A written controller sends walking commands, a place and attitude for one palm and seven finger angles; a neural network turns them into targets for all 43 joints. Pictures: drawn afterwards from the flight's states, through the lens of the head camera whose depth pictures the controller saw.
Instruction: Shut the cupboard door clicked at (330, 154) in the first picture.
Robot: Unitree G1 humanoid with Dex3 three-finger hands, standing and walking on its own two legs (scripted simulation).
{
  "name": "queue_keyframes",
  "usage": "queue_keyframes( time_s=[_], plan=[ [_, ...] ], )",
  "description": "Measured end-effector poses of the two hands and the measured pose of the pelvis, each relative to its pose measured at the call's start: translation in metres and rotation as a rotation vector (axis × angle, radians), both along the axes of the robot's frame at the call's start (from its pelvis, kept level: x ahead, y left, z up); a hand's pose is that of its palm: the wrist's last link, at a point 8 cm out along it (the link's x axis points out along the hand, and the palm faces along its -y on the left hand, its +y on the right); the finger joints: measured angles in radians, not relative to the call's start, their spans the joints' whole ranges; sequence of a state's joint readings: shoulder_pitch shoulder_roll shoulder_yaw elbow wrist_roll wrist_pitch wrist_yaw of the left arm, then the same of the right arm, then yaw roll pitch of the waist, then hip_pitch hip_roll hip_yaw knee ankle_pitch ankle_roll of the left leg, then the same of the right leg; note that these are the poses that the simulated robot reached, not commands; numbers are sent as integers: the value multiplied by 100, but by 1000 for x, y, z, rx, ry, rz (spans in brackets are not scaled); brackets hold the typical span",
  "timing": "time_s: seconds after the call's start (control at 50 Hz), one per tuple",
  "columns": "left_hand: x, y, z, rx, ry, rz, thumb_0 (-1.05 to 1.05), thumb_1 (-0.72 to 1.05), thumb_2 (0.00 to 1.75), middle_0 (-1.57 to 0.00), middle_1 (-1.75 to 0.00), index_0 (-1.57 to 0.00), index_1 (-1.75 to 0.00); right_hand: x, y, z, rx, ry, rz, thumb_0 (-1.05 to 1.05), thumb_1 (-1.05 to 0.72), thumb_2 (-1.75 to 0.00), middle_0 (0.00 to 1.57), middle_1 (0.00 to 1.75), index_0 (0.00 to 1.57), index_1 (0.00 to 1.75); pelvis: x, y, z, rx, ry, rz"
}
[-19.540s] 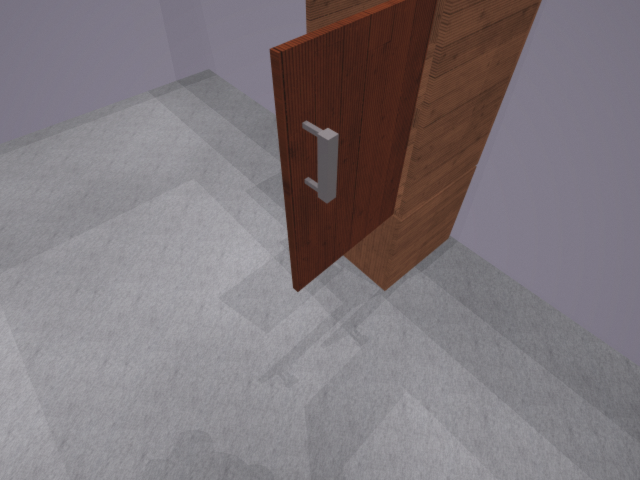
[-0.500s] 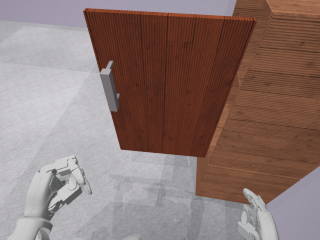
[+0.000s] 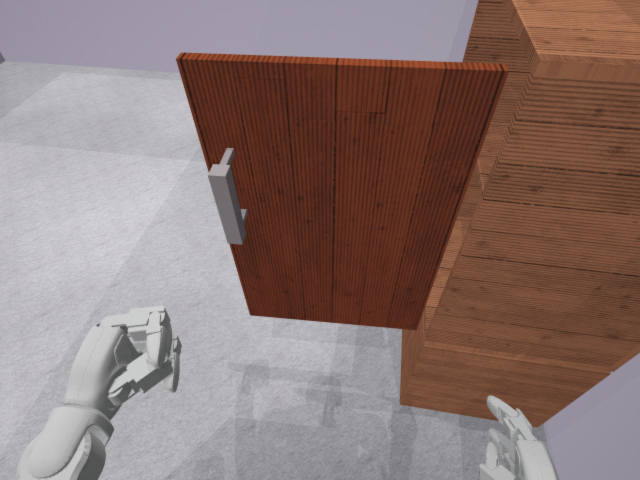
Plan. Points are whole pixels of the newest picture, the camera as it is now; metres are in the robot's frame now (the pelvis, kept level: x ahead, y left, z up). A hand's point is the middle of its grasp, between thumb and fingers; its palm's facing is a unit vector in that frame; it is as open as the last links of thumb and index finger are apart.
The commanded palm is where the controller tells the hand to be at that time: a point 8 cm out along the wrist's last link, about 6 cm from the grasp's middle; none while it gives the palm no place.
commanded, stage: raise the hand and make a fist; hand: left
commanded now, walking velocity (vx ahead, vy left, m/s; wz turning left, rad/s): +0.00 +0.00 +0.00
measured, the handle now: (232, 197) +0.49 +0.17 +0.09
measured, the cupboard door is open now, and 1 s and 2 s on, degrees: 93 93 93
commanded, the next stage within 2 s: bring the fist close to the handle in 0.22 s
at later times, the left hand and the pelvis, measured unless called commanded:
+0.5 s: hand (167, 350) +0.24 +0.18 +0.09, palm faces +0.02 -1.00 -0.07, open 3.1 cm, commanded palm +0.23 +0.23 +0.09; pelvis -0.01 -0.01 +0.00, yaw +1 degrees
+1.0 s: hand (221, 282) +0.33 +0.15 +0.08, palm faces -0.03 -1.00 -0.06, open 3.1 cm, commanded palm +0.31 +0.19 +0.09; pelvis +0.01 -0.02 +0.00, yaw -1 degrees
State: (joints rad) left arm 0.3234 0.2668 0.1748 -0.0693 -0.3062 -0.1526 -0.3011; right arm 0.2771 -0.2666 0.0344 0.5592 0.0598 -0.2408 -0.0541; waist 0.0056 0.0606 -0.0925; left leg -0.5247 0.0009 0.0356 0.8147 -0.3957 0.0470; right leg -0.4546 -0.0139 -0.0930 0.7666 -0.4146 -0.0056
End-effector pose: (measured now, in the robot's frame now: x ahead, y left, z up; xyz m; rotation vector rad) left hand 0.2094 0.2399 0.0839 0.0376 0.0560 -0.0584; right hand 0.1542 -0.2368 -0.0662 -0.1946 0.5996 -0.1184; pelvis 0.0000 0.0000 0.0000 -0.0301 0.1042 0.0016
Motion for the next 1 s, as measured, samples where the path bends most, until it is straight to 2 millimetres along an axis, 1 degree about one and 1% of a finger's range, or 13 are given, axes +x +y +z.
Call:
queue_keyframes(
  time_s=[0.04,0.08,0.18,0.24,0.36,0.42,0.5,0.56,0.6,0.68,0.74,0.9,1.0],
  plan=[
    [-3,-5,-8,-8,38,-12,2,90,90,-130,-150,-130,-150,-1,-3,2,-8,-2,-11,2,-90,-90,20,30,20,30,0,-1,1,3,0,-4],
    [-5,-6,-9,-4,29,-1,2,90,90,-130,-150,-130,-150,-2,-5,4,-17,-4,-14,2,-90,-90,20,30,20,30,0,-2,1,6,-1,-7],
    [-7,3,13,36,-112,71,2,90,90,-130,-150,-130,-150,0,-6,3,-22,-2,10,2,-90,-90,20,30,20,30,-1,-5,-1,6,-6,-1],
    [-7,3,18,44,-134,73,2,90,90,-130,-150,-130,-150,2,-5,1,-8,-5,22,2,-90,-90,20,30,20,30,-3,-6,-1,3,-7,4],
    [-10,-10,-2,24,6,6,2,90,90,-130,-150,-130,-150,5,-3,1,16,-26,7,2,-90,-90,20,30,20,30,-3,-7,0,7,-6,0],
    [-9,-10,-3,29,-1,19,2,90,90,-130,-150,-130,-150,4,-4,1,6,-24,11,2,-90,-90,20,30,20,30,-4,-10,0,10,-9,2],
    [5,-2,10,37,-104,71,2,90,90,-130,-150,-130,-150,3,-7,-3,-9,0,28,2,-90,-90,20,30,20,30,-7,-14,-2,9,-12,10],
    [22,-4,17,30,-145,64,2,90,90,-130,-150,-130,-150,1,-10,-6,-11,18,27,2,-90,-90,20,30,20,30,-7,-15,-2,7,-9,14],
    [33,-11,15,23,-125,30,2,90,90,-130,-150,-130,-150,-1,-13,-7,-8,25,17,2,-90,-90,20,30,20,30,-7,-15,-1,7,-5,13],
    [53,-31,3,13,-34,-42,2,90,90,-130,-150,-130,-151,-6,-19,-9,-2,39,-18,2,-90,-90,20,30,20,30,-4,-15,0,14,3,3],
    [64,-40,-1,5,-13,-39,2,90,90,-130,-150,-130,-150,-11,-22,-10,-1,58,-40,2,-90,-90,20,30,20,30,-1,-15,2,23,8,-10],
    [92,-34,14,20,-111,55,2,90,90,-130,-150,-130,-150,-17,-29,-15,4,129,-45,2,-90,-90,20,30,20,30,6,-21,3,30,15,-21],
    [103,-37,4,23,-41,24,2,90,90,-130,-150,-130,-150,-17,-33,-19,7,158,-56,2,-90,-90,20,30,20,30,9,-22,3,28,20,-17]
  ],
)
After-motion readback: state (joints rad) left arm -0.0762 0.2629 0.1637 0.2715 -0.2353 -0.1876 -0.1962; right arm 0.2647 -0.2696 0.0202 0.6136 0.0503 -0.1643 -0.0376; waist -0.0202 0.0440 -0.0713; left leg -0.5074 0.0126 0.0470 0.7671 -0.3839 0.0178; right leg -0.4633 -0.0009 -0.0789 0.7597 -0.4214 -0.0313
